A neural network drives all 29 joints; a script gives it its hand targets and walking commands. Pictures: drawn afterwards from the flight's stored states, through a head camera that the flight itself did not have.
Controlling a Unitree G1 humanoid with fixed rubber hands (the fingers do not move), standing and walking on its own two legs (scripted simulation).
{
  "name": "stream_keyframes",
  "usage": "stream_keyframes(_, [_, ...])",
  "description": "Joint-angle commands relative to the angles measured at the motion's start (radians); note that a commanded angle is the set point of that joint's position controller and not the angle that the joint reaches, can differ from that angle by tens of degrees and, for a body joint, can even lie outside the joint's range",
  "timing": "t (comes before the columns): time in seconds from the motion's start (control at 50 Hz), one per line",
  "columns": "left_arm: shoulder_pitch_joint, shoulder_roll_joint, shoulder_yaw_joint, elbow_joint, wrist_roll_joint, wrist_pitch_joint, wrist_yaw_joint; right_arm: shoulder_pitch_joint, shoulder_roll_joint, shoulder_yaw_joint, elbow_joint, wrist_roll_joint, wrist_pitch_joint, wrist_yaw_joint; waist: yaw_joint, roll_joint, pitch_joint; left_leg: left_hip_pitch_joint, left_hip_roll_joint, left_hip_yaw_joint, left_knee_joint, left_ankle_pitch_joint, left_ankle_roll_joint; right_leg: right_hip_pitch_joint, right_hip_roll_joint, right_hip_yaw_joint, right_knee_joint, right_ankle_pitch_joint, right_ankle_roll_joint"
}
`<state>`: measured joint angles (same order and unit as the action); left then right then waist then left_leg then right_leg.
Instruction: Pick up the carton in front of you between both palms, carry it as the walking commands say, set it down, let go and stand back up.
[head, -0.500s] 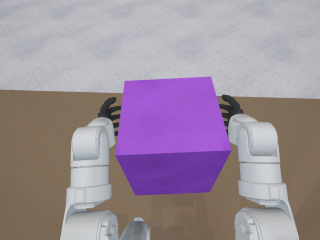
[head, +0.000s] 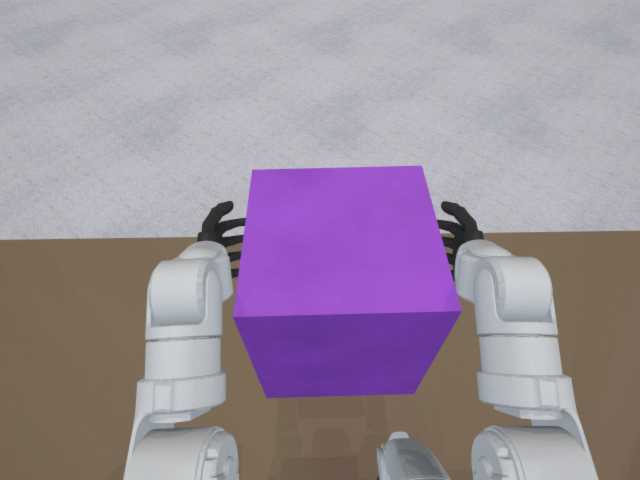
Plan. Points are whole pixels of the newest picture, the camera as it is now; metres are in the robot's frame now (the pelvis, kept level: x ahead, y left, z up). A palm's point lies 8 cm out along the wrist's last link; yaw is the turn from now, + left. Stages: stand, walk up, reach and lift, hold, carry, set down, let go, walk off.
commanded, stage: carry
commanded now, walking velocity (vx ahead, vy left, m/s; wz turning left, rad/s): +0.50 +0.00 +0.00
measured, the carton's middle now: (338, 289) +0.35 -0.02 +0.02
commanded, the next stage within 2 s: none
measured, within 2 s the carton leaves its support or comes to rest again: neither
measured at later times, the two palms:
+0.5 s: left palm (225, 149) +0.58 +0.14 +0.08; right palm (413, 138) +0.59 -0.16 +0.08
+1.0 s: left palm (212, 124) +0.64 +0.17 +0.08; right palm (392, 115) +0.64 -0.13 +0.09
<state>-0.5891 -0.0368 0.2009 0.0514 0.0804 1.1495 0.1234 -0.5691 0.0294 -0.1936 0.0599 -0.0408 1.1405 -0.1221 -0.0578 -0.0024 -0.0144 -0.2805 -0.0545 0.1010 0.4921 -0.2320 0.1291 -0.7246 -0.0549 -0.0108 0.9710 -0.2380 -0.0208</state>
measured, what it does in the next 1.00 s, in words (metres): goes down: right foot, then left foot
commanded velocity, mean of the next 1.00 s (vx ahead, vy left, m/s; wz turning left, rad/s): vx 0.16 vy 0.00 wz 0.00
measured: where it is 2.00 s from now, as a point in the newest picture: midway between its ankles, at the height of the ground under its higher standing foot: (313, 313)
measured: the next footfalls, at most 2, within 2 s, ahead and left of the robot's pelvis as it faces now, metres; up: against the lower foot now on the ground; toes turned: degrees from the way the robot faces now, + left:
right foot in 0.20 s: +0.30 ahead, -0.08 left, -0.03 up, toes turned -3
left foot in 0.54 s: +0.30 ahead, +0.11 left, -0.02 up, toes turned +3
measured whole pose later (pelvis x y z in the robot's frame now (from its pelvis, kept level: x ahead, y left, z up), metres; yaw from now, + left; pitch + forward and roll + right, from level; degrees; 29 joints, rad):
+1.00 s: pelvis +0.31 +0.01 -0.05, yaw +1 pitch +4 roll +1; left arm -0.63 -0.01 0.18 0.28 0.07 1.18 0.12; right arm -0.62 0.00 -0.20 0.27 -0.05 1.19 -0.12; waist 0.00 -0.04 -0.21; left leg -0.36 -0.02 0.07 0.74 -0.36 0.06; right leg -0.36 -0.01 -0.07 0.76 -0.39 -0.05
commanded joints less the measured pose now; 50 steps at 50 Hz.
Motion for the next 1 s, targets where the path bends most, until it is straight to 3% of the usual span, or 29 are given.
stream_keyframes(0.0, [-0.643, -1.047, -0.69, -0.107, -0.382, -0.022, -0.181, -0.749, 1.055, 0.705, -0.171, 0.464, -0.012, 0.26, -0.016, 0.105, -0.42, 0.42, 0.225, -0.214, -0.053, 0.695, 0.064, -0.064, 0.026, -0.051, -0.119, 0.137, -0.004])
stream_keyframes(0.1, [-0.599, -0.965, -0.663, -0.07, -0.369, 0.02, -0.189, -0.668, 0.986, 0.676, -0.104, 0.433, 0.018, 0.254, -0.034, 0.126, -0.373, 0.389, 0.147, -0.099, 0.064, 0.829, 0.005, 0.15, 0.129, -0.157, -0.458, 0.362, -0.033])
stream_keyframes(0.14, [-0.585, -0.948, -0.637, -0.032, -0.365, 0.033, -0.2, -0.68, 0.976, 0.664, -0.066, 0.429, 0.026, 0.254, 0.03, 0.123, -0.402, 0.31, 0.143, -0.063, 0.222, 0.809, -0.044, 0.403, 0.125, -0.157, -0.603, 0.48, -0.048])
stream_keyframes(0.16, [-0.586, -0.943, -0.622, -0.015, -0.362, 0.038, -0.207, -0.693, 0.976, 0.663, -0.046, 0.431, 0.027, 0.255, 0.075, 0.096, -0.431, 0.219, 0.128, -0.043, 0.345, 0.664, -0.072, 0.581, 0.069, -0.122, -0.657, 0.608, -0.051])
stream_keyframes(0.18, [-0.588, -0.936, -0.604, 0.007, -0.358, 0.041, -0.215, -0.712, 0.973, 0.656, -0.028, 0.429, 0.028, 0.256, 0.09, -0.014, -0.464, 0.016, 0.084, -0.035, 0.514, 0.205, -0.093, 0.804, -0.108, 0.021, -0.535, 1.074, -0.06])
stream_keyframes(0.2, [-0.617, -0.917, -0.588, 0.03, -0.351, 0.042, -0.217, -0.735, 1.012, 0.648, 0.002, 0.425, 0.038, 0.255, 0.091, -0.196, -0.556, -0.282, -0.017, -0.077, 0.723, -0.416, -0.149, 1.107, -0.361, 0.293, -0.34, 1.61, -0.231])
stream_keyframes(0.22, [-0.593, -0.945, -0.586, 0.066, -0.365, 0.042, -0.221, -0.727, 1.001, 0.633, 0.018, 0.427, 0.044, 0.25, 0.097, -0.197, -0.632, -0.311, -0.009, -0.146, 0.779, -0.451, -0.134, 1.126, -0.363, 0.334, -0.354, 1.516, -0.284])
stream_keyframes(0.24, [-0.605, -0.978, -0.59, 0.054, -0.383, 0.033, -0.229, -0.747, 1.03, 0.637, 0.004, 0.432, 0.044, 0.247, 0.107, -0.179, -0.618, -0.327, 0.016, -0.156, 0.752, -0.414, -0.123, 1.047, -0.331, 0.331, -0.416, 1.206, -0.294])
stream_keyframes(0.26, [-0.657, -1.032, -0.604, 0.007, -0.41, 0.027, -0.237, -0.791, 1.056, 0.639, -0.035, 0.431, 0.039, 0.242, 0.096, -0.101, -0.571, -0.303, 0.049, -0.154, 0.658, -0.378, -0.117, 0.932, -0.279, 0.301, -0.473, 0.953, -0.252])
stream_keyframes(0.28, [-0.734, -1.074, -0.619, -0.047, -0.438, 0.023, -0.242, -0.823, 1.076, 0.636, -0.063, 0.427, 0.035, 0.234, 0.082, -0.071, -0.53, -0.265, 0.071, -0.148, 0.547, -0.336, -0.125, 0.841, -0.247, 0.264, -0.511, 0.868, -0.218])
stream_keyframes(0.3, [-0.782, -1.097, -0.634, -0.079, -0.461, 0.023, -0.244, -0.83, 1.088, 0.63, -0.082, 0.421, 0.031, 0.224, 0.069, -0.061, -0.52, -0.186, 0.072, -0.132, 0.44, -0.31, -0.13, 0.76, -0.221, 0.211, -0.538, 0.815, -0.19])
stream_keyframes(0.34, [-0.797, -1.109, -0.657, -0.124, -0.486, 0.022, -0.242, -0.8, 1.099, 0.633, -0.106, 0.405, 0.026, 0.205, 0.07, -0.086, -0.546, -0.091, 0.041, -0.084, 0.324, -0.273, -0.13, 0.722, -0.209, 0.168, -0.556, 0.797, -0.175])
stream_keyframes(0.44, [-0.742, -1.067, -0.684, -0.158, -0.486, 0.027, -0.249, -0.738, 1.063, 0.666, -0.143, 0.371, 0.02, 0.184, 0.088, -0.134, -0.586, -0.072, 0.032, -0.058, 0.176, -0.085, -0.122, 0.792, -0.166, 0.07, -0.475, 0.988, -0.147])
stream_keyframes(0.48, [-0.72, -1.043, -0.686, -0.144, -0.476, 0.032, -0.252, -0.729, 1.042, 0.674, -0.144, 0.368, 0.027, 0.186, 0.088, -0.125, -0.577, -0.056, 0.039, -0.052, 0.088, -0.005, -0.12, 0.795, -0.147, 0.049, -0.436, 0.981, -0.146])
stream_keyframes(0.52, [-0.68, -1.023, -0.679, -0.097, -0.457, 0.038, -0.255, -0.701, 1.027, 0.669, -0.112, 0.362, 0.037, 0.197, 0.074, -0.102, -0.561, 0.04, 0.073, -0.079, -0.04, 0.184, -0.112, 0.731, -0.117, 0.037, -0.398, 0.872, -0.122])
stream_keyframes(0.54, [-0.656, -1.018, -0.671, -0.07, -0.444, 0.04, -0.256, -0.692, 1.015, 0.661, -0.091, 0.357, 0.041, 0.205, 0.075, -0.081, -0.563, 0.106, 0.125, -0.13, 0.001, 0.349, -0.088, 0.66, -0.097, 0.042, -0.395, 0.786, -0.102])
stream_keyframes(0.56, [-0.642, -1.019, -0.663, -0.047, -0.434, 0.043, -0.259, -0.687, 1.003, 0.652, -0.069, 0.351, 0.042, 0.213, 0.081, -0.005, -0.565, 0.157, 0.198, -0.172, 0.084, 0.653, -0.051, 0.594, -0.068, 0.023, -0.383, 0.631, -0.08])
stream_keyframes(0.58, [-0.65, -1.024, -0.659, -0.027, -0.428, 0.044, -0.261, -0.677, 1.006, 0.642, -0.038, 0.345, 0.041, 0.222, 0.076, 0.058, -0.552, 0.176, 0.234, -0.188, 0.1, 0.814, -0.026, 0.558, -0.045, 0.013, -0.381, 0.493, -0.064])
stream_keyframes(0.6, [-0.668, -1.037, -0.657, -0.017, -0.427, 0.042, -0.263, -0.675, 1.012, 0.633, -0.021, 0.344, 0.037, 0.231, 0.071, 0.082, -0.537, 0.187, 0.245, -0.192, 0.095, 0.852, -0.017, 0.537, -0.035, 0.011, -0.383, 0.422, -0.055])
stream_keyframes(0.64, [-0.713, -1.062, -0.66, -0.013, -0.435, 0.035, -0.265, -0.711, 1.026, 0.628, -0.023, 0.354, 0.029, 0.241, 0.07, 0.079, -0.515, 0.162, 0.233, -0.183, 0.088, 0.785, -0.022, 0.545, -0.039, 0.023, -0.392, 0.427, -0.052])
stream_keyframes(0.68, [-0.724, -1.069, -0.654, 0.001, -0.44, 0.032, -0.26, -0.735, 1.029, 0.623, -0.02, 0.361, 0.028, 0.241, 0.071, 0.054, -0.506, 0.128, 0.21, -0.166, 0.091, 0.667, -0.033, 0.572, -0.063, 0.043, -0.396, 0.525, -0.058])
stream_keyframes(0.72, [-0.709, -1.067, -0.639, 0.026, -0.438, 0.03, -0.255, -0.731, 1.028, 0.612, -0.005, 0.362, 0.03, 0.237, 0.069, 0.03, -0.51, 0.114, 0.194, -0.157, 0.075, 0.459, -0.046, 0.58, -0.071, 0.044, -0.407, 0.457, -0.066])
stream_keyframes(0.78, [-0.704, -1.061, -0.612, 0.063, -0.428, 0.029, -0.252, -0.741, 1.029, 0.593, 0.018, 0.36, 0.033, 0.235, 0.065, 0.006, -0.456, 0.043, 0.165, -0.164, 0.078, -0.004, -0.032, 0.526, -0.055, 0.07, -0.436, 0.024, -0.099])
stream_keyframes(0.82, [-0.704, -1.06, -0.59, 0.103, -0.417, 0.027, -0.252, -0.753, 1.027, 0.578, 0.049, 0.358, 0.035, 0.236, 0.065, -0.028, -0.346, -0.085, 0.141, -0.169, 0.108, -0.244, -0.019, 0.47, -0.079, 0.152, -0.49, -0.239, -0.136])
stream_keyframes(0.86, [-0.699, -1.054, -0.566, 0.14, -0.402, 0.022, -0.25, -0.766, 1.031, 0.562, 0.086, 0.358, 0.034, 0.238, 0.074, -0.092, -0.272, -0.223, 0.1, -0.128, 0.211, -0.275, -0.024, 0.489, -0.146, 0.272, -0.534, -0.254, -0.18])
stream_keyframes(0.9, [-0.701, -1.041, -0.549, 0.157, -0.395, 0.016, -0.244, -0.767, 1.04, 0.55, 0.122, 0.366, 0.03, 0.242, 0.078, -0.13, -0.271, -0.318, 0.068, -0.066, 0.273, -0.236, -0.038, 0.563, -0.224, 0.36, -0.507, -0.073, -0.224])
stream_keyframes(0.94, [-0.72, -1.045, -0.547, 0.149, -0.398, 0.012, -0.236, -0.766, 1.047, 0.538, 0.141, 0.373, 0.023, 0.242, 0.078, -0.103, -0.295, -0.259, 0.056, -0.055, 0.19, -0.222, -0.04, 0.542, -0.215, 0.316, -0.451, 0.01, -0.21])
stream_keyframes(0.96, [-0.736, -1.052, -0.552, 0.137, -0.405, 0.011, -0.232, -0.775, 1.051, 0.533, 0.14, 0.375, 0.019, 0.24, 0.072, -0.072, -0.308, -0.178, 0.064, -0.095, 0.144, -0.206, -0.029, 0.484, -0.176, 0.255, -0.397, 0.013, -0.179])
stream_keyframes(0.98, [-0.747, -1.063, -0.56, 0.125, -0.414, 0.009, -0.229, -0.773, 1.047, 0.526, 0.141, 0.374, 0.015, 0.238, 0.055, 0.012, -0.315, -0.029, 0.12, -0.214, 0.057, -0.174, 0.004, 0.341, -0.102, 0.138, -0.277, 0.016, -0.127])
